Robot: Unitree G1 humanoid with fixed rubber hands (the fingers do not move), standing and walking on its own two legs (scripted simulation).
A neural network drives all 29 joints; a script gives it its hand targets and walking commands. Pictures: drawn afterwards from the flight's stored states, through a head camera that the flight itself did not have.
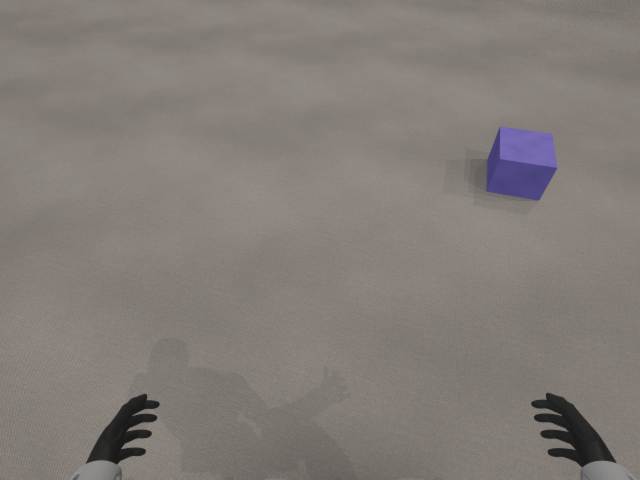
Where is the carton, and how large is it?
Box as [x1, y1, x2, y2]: [487, 127, 556, 200]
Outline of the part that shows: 500,127 488,157 487,191 538,200 556,169 552,134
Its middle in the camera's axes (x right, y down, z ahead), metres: +0.91 -0.33 +1.74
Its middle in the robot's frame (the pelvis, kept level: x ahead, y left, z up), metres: +1.45 -0.85 -0.65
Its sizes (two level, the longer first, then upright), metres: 0.249 0.224 0.186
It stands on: the floor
